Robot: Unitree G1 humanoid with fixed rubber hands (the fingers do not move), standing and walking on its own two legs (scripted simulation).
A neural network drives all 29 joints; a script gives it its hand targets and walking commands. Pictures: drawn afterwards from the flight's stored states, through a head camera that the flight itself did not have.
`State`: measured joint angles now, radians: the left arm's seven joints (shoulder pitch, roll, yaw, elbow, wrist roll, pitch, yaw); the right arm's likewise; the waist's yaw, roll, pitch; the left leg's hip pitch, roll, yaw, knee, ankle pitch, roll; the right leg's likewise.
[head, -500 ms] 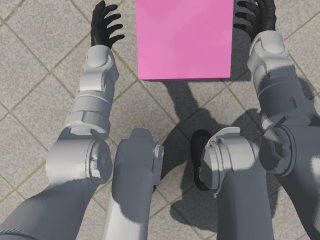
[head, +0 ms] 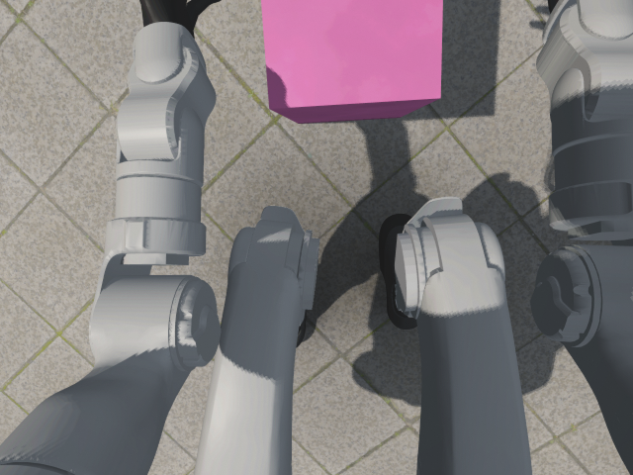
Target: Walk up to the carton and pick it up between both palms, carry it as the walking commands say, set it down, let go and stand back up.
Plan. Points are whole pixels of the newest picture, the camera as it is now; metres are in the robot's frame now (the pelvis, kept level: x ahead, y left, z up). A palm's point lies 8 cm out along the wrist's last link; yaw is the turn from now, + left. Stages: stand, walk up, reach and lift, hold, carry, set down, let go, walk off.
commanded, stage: set down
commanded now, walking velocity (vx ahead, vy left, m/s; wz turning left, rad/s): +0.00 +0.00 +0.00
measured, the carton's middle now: (347, 15) +0.56 -0.02 -0.29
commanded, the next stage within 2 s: let go in 0.88 s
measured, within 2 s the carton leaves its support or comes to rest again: neither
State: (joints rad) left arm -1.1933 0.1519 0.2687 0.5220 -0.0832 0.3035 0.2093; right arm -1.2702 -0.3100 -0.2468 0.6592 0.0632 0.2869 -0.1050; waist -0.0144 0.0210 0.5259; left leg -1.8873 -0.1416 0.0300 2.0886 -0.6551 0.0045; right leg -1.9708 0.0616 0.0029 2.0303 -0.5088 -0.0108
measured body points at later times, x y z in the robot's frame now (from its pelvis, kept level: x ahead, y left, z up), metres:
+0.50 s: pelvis +0.00 +0.00 +0.12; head +0.35 -0.02 +0.40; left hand +0.54 +0.15 +0.01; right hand +0.55 -0.20 +0.00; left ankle +0.11 +0.10 -0.39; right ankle +0.14 -0.10 -0.39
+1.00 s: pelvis +0.00 +0.00 +0.22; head +0.34 -0.03 +0.51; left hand +0.52 +0.15 +0.08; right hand +0.54 -0.21 +0.09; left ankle +0.11 +0.10 -0.39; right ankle +0.14 -0.10 -0.39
